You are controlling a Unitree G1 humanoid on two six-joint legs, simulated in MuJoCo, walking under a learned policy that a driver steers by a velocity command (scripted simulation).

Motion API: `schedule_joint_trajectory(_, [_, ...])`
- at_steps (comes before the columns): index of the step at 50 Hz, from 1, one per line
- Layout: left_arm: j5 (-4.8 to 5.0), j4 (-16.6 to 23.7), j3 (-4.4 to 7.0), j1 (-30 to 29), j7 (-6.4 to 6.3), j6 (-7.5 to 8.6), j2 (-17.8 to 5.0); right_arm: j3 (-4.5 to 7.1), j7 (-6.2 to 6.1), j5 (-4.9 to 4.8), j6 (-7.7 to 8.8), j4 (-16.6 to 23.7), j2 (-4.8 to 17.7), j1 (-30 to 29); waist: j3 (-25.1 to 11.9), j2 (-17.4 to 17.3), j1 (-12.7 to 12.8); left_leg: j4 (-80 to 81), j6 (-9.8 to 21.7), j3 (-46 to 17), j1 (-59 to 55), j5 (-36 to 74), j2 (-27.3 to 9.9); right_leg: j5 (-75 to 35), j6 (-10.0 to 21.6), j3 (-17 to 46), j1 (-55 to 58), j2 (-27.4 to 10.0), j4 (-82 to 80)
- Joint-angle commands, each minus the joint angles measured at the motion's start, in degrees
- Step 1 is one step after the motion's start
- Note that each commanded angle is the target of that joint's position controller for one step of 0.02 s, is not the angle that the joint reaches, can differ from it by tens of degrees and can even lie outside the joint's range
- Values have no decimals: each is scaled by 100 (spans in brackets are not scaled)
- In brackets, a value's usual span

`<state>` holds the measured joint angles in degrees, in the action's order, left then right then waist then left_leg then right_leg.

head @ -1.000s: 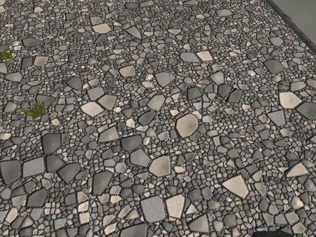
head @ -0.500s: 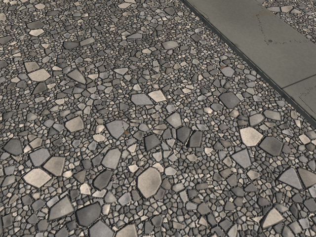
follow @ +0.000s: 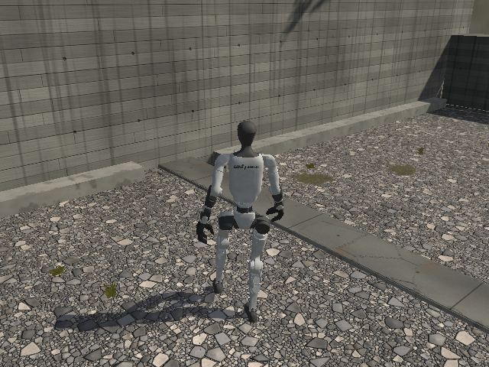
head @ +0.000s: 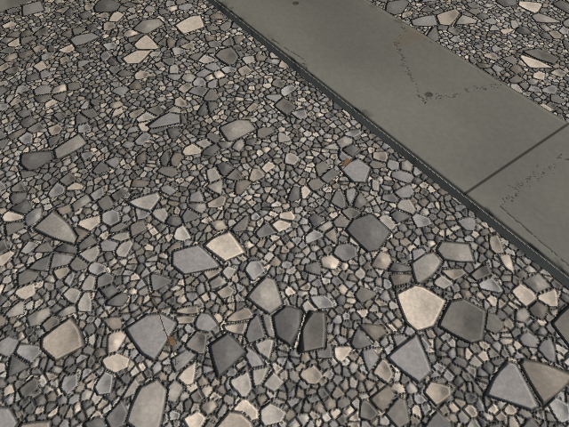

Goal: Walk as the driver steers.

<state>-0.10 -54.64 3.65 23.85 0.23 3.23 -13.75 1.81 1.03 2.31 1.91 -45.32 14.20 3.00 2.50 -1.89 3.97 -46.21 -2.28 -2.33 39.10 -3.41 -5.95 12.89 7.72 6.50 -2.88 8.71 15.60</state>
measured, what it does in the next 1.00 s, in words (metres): walks ahead: left foot, then right foot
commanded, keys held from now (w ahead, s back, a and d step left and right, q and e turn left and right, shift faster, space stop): w+e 0.20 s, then w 0.80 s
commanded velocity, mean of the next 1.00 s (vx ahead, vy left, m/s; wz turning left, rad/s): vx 0.50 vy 0.00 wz -0.25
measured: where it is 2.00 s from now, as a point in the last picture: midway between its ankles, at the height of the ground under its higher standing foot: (382, 224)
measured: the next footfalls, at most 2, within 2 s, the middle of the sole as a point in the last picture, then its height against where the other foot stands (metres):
left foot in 0.18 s outside the picture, level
right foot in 0.68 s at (388, 425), level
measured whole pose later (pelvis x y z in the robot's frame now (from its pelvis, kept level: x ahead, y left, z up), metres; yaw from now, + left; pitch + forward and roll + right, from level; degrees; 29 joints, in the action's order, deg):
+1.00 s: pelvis +0.50 -0.07 +0.00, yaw -13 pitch +0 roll -1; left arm -0.4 -55.7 2.1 23.9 0.5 4.8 -12.8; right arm 2.8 2.2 1.9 1.4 -49.2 14.8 10.7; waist 0.9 -2.7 1.6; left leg -50.9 0.7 1.0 36.0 -6.8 -6.5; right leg 10.7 5.2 -4.2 -1.5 4.9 11.5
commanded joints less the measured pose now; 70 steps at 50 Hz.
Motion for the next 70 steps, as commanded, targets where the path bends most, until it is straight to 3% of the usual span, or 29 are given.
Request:
schedule_joint_trajectory(1, [-33,216,163,505,-59,34,-843,23,25,-33,76,605,373,-763,34,559,125,485,15,229,184,271,326,-2640,494,1223,270,-1441,-125])
schedule_joint_trajectory(5, [-99,304,201,498,-145,28,-984,-2,32,-89,175,847,508,-981,63,651,73,1265,195,112,-306,33,509,-3033,421,1550,586,-1619,254])
schedule_joint_trajectory(8, [-74,469,238,-45,-89,80,-1148,137,-89,-117,296,417,846,615,-584,496,-705,1984,506,213,-2796,-269,813,-4119,38,1324,-58,-1241,1678])
schedule_joint_trajectory(9, [-12,565,201,-77,-18,136,-995,222,-182,-28,368,295,1120,1472,-1243,165,-1061,2071,725,-421,-4201,-682,113,-3160,-78,1103,-754,-899,2954])
schedule_joint_trajectory(10, [109,735,66,278,-18,157,-393,311,-271,111,347,334,1557,2021,-2017,-788,-999,2173,1041,-2245,-5602,-1247,-1499,246,-208,427,-2016,-311,4594])
schedule_joint_trajectory(11, [77,808,91,763,-36,114,-621,381,-231,55,248,315,1660,1772,-2270,-1669,-617,2899,1637,-4426,-5664,-1678,-2057,1962,-237,85,-3040,-54,5499])
schedule_joint_trajectory(12, [-93,592,116,530,-66,20,-846,280,-196,-12,210,409,1026,1299,-1254,-552,-476,3031,1579,-3802,-4752,-2349,-1780,1342,-228,140,-3326,-546,5812])
schedule_joint_trajectory(13, [-155,624,99,78,1,5,-776,179,-158,-62,224,423,599,1015,-603,26,-510,3163,1463,-2838,-3943,-2081,-1404,852,-267,55,-3212,-692,5586])
schedule_joint_trajectory(15, [-219,705,63,-163,93,-51,-563,115,-134,-46,292,239,451,1045,-208,-190,-361,3411,1274,-1711,-3193,-901,-918,609,-347,7,-2927,-916,5100])
schedule_joint_trajectory(20, [-250,886,-11,-635,199,-160,-427,150,-30,-153,513,-150,572,1551,-176,-329,-280,3693,1387,-778,-3167,517,-756,174,-461,-95,-3195,-957,4513])
schedule_joint_trajectory(26, [-201,1331,-237,-2095,302,-81,-204,163,-6,-179,440,-437,646,1990,62,-314,-554,3866,1240,13,-3025,797,-438,-929,-615,-834,-2840,-1176,2508])
schedule_joint_trajectory(30, [-170,1466,-236,-2474,238,-44,-366,205,-24,-151,369,-646,826,2363,107,-357,-654,3559,1192,-70,-3530,1218,-720,-595,-466,-1005,-2515,-1068,1869])
schedule_joint_trajectory(32, [-204,1401,-203,-2230,189,-1,-427,213,-52,-149,305,-724,872,2381,22,-372,-505,3056,1126,-33,-3750,1915,-777,-250,-307,-1083,-2032,-897,1513])
schedule_joint_trajectory(34, [-324,884,-60,-789,92,114,-690,154,-71,-192,260,-756,723,2413,-776,24,78,1243,912,391,-3247,2301,-357,-298,-28,-923,-22,-863,993])
schedule_joint_trajectory(35, [-443,761,80,163,6,147,-1211,38,-52,-276,281,-452,373,2350,-1570,828,423,-561,688,728,-1870,478,36,459,398,863,1531,-2370,760])
schedule_joint_trajectory(36, [-297,683,193,331,-19,71,-1583,28,-65,-278,269,-374,202,2703,-1836,1709,235,-2010,597,675,-407,-2774,822,463,956,2994,2060,-3411,50])
schedule_joint_trajectory(37, [-106,690,129,-20,-3,31,-1221,182,-104,-142,208,-416,729,2252,-1133,831,149,-2348,669,126,38,-2478,474,515,849,2551,1516,-3088,32])
schedule_joint_trajectory(38, [-83,742,42,-470,21,50,-903,170,-56,-155,236,-336,617,1982,-556,690,-53,-2198,696,70,39,-1977,276,119,713,1809,829,-2810,-100])
schedule_joint_trajectory(41, [-72,691,-69,-901,25,153,-456,135,31,-51,104,-478,363,2042,-171,684,-492,-1591,544,138,-697,-1399,9,-786,341,629,-305,-2141,-593])
schedule_joint_trajectory(49, [-26,168,-43,-98,14,254,-540,112,122,-45,-13,-58,235,602,199,501,-362,-308,251,387,1,-78,-78,-1735,451,-135,-130,-1904,-991])
schedule_joint_trajectory(56, [-99,-215,-35,476,-59,227,-675,44,94,-77,43,299,268,-457,394,531,-113,1061,521,594,-218,83,193,-2532,363,-317,703,-2118,-720])
schedule_joint_trajectory(59, [-130,-295,-14,321,-106,205,-778,93,42,-76,110,242,354,-134,232,577,-360,1434,791,735,-980,-517,475,-3962,217,-455,939,-2180,-43])
schedule_joint_trajectory(61, [-115,-314,-18,167,-102,168,-796,223,-58,-17,202,-283,553,1392,-597,392,-1007,1903,1050,851,-2932,-434,773,-4636,24,-769,539,-1845,1766])
schedule_joint_trajectory(62, [-70,-154,-87,180,-94,178,-611,351,-130,118,251,-518,997,2455,-1313,-82,-1344,1967,1346,-337,-4491,-855,-322,-2894,-88,-967,-639,-1551,3439])
schedule_joint_trajectory(63, [108,-95,-178,875,-38,177,-36,491,-111,138,231,-570,1569,2674,-1889,-1435,-993,2683,2102,-3244,-5811,-1256,-1890,1347,-328,-1106,-2680,-381,5507])
schedule_joint_trajectory(64, [-61,-138,-32,490,-56,162,-600,448,-65,-117,163,-516,1277,2205,-1549,-579,-909,3066,2006,-3532,-5328,-1480,-1666,1501,-216,-253,-3160,-614,5961])
schedule_joint_trajectory(66, [-61,39,-34,-216,-8,200,-491,264,-24,-142,205,-416,586,1313,-351,21,-574,3336,1700,-1948,-3878,-841,-1231,582,-189,-329,-3170,-1123,5544])
schedule_joint_trajectory(68, [-178,-10,-55,-178,39,71,-307,170,-48,-155,275,-547,292,1196,-135,-150,-283,3584,1397,-1095,-3165,-166,-771,341,-293,-395,-2661,-1346,5032])
schedule_joint_trajectory(70, [-206,-24,-67,-189,101,-32,-184,166,-54,-165,363,-712,323,1486,-170,-157,-222,3691,1421,-777,-3042,422,-680,231,-388,-515,-2534,-1341,4868])
Velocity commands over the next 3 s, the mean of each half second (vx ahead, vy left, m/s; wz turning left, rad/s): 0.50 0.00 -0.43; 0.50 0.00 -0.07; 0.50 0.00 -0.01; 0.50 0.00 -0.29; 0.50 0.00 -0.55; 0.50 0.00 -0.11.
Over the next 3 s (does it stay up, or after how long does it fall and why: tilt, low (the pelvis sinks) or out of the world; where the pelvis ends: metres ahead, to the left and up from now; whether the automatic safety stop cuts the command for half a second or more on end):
stays up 1.42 -0.50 0.03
